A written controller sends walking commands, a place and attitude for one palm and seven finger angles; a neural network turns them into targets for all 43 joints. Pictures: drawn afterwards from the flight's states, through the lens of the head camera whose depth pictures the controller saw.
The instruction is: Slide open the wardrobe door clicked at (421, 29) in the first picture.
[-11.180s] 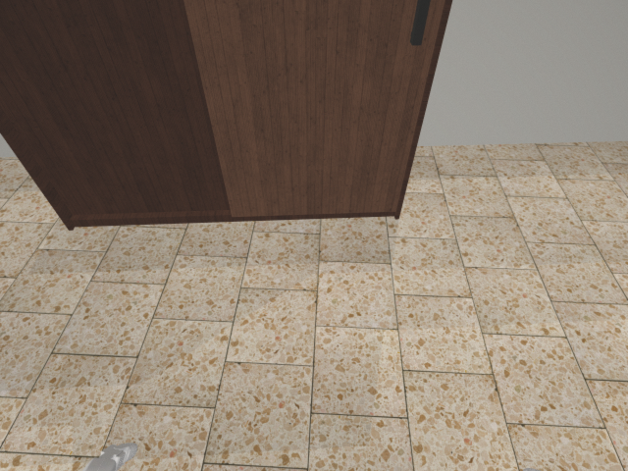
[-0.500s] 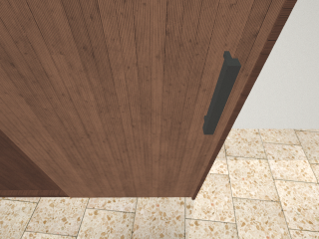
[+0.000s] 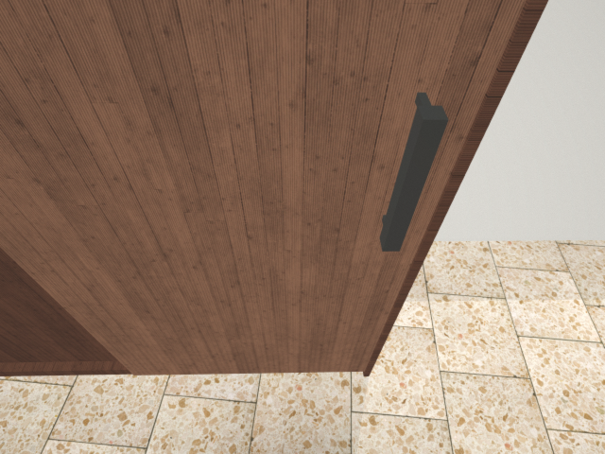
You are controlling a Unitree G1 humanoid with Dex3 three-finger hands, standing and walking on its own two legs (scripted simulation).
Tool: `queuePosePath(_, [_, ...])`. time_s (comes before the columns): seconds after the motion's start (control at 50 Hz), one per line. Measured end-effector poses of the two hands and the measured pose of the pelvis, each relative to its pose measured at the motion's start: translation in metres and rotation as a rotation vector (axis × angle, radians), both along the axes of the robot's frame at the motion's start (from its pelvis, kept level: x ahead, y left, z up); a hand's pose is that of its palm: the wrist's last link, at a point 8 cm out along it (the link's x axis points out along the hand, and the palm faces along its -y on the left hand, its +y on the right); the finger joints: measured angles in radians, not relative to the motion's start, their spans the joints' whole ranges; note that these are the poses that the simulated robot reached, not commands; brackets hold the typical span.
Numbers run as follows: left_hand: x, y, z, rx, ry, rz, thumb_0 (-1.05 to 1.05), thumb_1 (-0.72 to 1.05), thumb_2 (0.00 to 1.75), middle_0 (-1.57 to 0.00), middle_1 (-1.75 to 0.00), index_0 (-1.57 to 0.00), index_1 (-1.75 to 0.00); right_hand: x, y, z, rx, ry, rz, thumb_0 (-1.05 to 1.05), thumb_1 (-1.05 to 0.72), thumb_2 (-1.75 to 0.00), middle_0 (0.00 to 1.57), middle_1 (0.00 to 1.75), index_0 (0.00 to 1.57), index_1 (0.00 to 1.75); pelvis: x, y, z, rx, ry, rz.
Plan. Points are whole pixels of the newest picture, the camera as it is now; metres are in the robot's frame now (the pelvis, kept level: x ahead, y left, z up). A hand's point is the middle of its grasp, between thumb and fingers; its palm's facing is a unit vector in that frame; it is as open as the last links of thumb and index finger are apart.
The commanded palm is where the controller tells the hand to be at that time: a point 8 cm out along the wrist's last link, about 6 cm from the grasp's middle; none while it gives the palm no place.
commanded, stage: raise the hand with hooked fingers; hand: right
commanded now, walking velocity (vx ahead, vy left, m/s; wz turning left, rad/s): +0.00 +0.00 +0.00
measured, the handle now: (404, 180) +0.44 -0.11 +0.14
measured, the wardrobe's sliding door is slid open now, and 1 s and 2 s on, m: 0.00 0.00 0.00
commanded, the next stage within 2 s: none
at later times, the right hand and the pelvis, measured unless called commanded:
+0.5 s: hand out of the picture +0.13 -0.19 -0.04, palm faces -0.04 +1.00 +0.03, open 8.6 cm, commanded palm +0.12 -0.26 -0.01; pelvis -0.03 +0.01 -0.05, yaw -3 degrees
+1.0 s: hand (564, 401) +0.18 -0.26 +0.07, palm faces +0.06 +0.99 -0.10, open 11.6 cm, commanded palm +0.15 -0.30 +0.07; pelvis -0.03 -0.01 -0.04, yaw -4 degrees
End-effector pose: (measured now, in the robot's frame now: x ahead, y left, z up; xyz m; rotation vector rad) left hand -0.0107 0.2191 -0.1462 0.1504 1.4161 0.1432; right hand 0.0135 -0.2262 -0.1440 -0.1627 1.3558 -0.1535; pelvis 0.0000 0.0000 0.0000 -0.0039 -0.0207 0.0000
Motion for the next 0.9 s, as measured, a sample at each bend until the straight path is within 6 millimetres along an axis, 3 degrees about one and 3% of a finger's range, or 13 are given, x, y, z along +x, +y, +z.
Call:
queuePosePath(0.12, [0.005, 0.002, 0.001, 0.006, -0.036, 0.004, 0.00, 0.90, 0.89, -0.20, -0.30, -0.20, -0.30, 0.007, -0.002, 0.005, 0.003, -0.058, -0.059, 0.01, -0.92, -0.90, 0.20, 0.30, 0.20, 0.30, -0.002, -0.001, -0.001, 0.006, 0.004, -0.005])
queuePosePath(0.16, [0.023, 0.005, 0.008, 0.033, -0.177, -0.028, 0.01, 0.90, 0.89, -0.20, -0.30, -0.20, -0.30, 0.049, -0.013, 0.039, -0.024, -0.342, -0.122, 0.02, -0.91, -0.90, 0.20, 0.30, 0.20, 0.31, -0.004, -0.002, -0.003, -0.003, -0.004, -0.010])
queuePosePath(0.24, [0.078, 0.013, 0.020, 0.044, -0.472, -0.078, 0.01, 0.90, 0.89, -0.20, -0.30, -0.20, -0.30, 0.131, -0.023, 0.129, -0.065, -0.898, -0.096, 0.02, -0.88, -0.88, 0.20, 0.32, 0.20, 0.33, -0.008, -0.005, -0.007, -0.004, 0.010, -0.057])
queuePosePath(0.28, [0.109, 0.018, 0.031, 0.052, -0.619, -0.097, 0.01, 0.90, 0.89, -0.20, -0.30, -0.20, -0.30, 0.159, -0.022, 0.168, -0.043, -1.139, -0.035, 0.02, -0.85, -0.87, 0.20, 0.34, 0.20, 0.35, -0.012, -0.004, -0.011, -0.003, 0.036, -0.059])
queuePosePath(0.32, [0.138, 0.022, 0.046, 0.060, -0.753, -0.113, 0.01, 0.90, 0.89, -0.20, -0.30, -0.20, -0.30, 0.170, -0.017, 0.188, 0.013, -1.322, 0.039, 0.01, -0.81, -0.85, 0.20, 0.36, 0.20, 0.37, -0.016, -0.002, -0.018, -0.006, 0.069, -0.050])
queuePosePath(0.38, [0.174, 0.028, 0.073, 0.075, -0.917, -0.159, 0.01, 0.90, 0.89, -0.20, -0.30, -0.20, -0.30, 0.161, -0.005, 0.182, 0.121, -1.414, 0.185, 0.01, -0.75, -0.83, 0.21, 0.40, 0.20, 0.41, -0.024, 0.002, -0.030, -0.007, 0.089, -0.037])
queuePosePath(0.44, [0.198, 0.032, 0.095, 0.106, -1.020, -0.212, 0.01, 0.90, 0.89, -0.20, -0.30, -0.20, -0.30, 0.133, -0.005, 0.144, 0.206, -1.282, 0.266, 0.00, -0.68, -0.80, 0.21, 0.44, 0.21, 0.45, -0.029, 0.004, -0.040, -0.007, 0.111, -0.037])
queuePosePath(0.5, [0.213, 0.033, 0.105, 0.143, -1.061, -0.263, 0.01, 0.90, 0.89, -0.20, -0.30, -0.20, -0.30, 0.097, -0.020, 0.110, 0.223, -1.158, 0.155, 0.01, -0.61, -0.77, 0.23, 0.48, 0.22, 0.49, -0.032, 0.006, -0.048, 0.000, 0.133, -0.049])
queuePosePath(0.56, [0.218, 0.024, 0.100, 0.156, -1.043, -0.320, 0.01, 0.90, 0.90, -0.19, -0.30, -0.19, -0.30, 0.073, -0.039, 0.110, 0.127, -1.187, 0.031, 0.01, -0.54, -0.74, 0.23, 0.53, 0.23, 0.54, -0.035, 0.006, -0.054, 0.018, 0.135, -0.070])
queuePosePath(0.62, [0.213, 0.008, 0.080, 0.121, -0.984, -0.368, 0.01, 0.90, 0.90, -0.19, -0.30, -0.19, -0.30, 0.072, -0.050, 0.139, 0.021, -1.334, 0.039, 0.02, -0.47, -0.72, 0.23, 0.57, 0.23, 0.58, -0.038, 0.005, -0.057, 0.040, 0.126, -0.095])
queuePosePath(0.72, [0.184, -0.024, 0.042, 0.007, -0.880, -0.344, 0.01, 0.90, 0.90, -0.20, -0.30, -0.20, -0.30, 0.113, -0.040, 0.183, 0.051, -1.476, 0.264, 0.02, -0.35, -0.67, 0.23, 0.65, 0.23, 0.66, -0.044, -0.001, -0.057, 0.058, 0.113, -0.113])
queuePosePath(0.8, [0.152, -0.036, 0.028, -0.056, -0.816, -0.234, 0.01, 0.90, 0.89, -0.20, -0.30, -0.20, -0.30, 0.150, -0.040, 0.179, 0.145, -1.295, 0.364, 0.01, -0.26, -0.63, 0.24, 0.71, 0.24, 0.72, -0.044, -0.005, -0.050, 0.042, 0.120, -0.087])
queuePosePath(0.9, [0.123, -0.028, 0.028, -0.035, -0.768, -0.157, 0.02, 0.90, 0.89, -0.20, -0.30, -0.20, -0.30, 0.157, -0.065, 0.187, 0.145, -1.233, 0.224, 0.01, -0.14, -0.58, 0.26, 0.78, 0.26, 0.79, -0.036, -0.009, -0.040, 0.025, 0.124, -0.056])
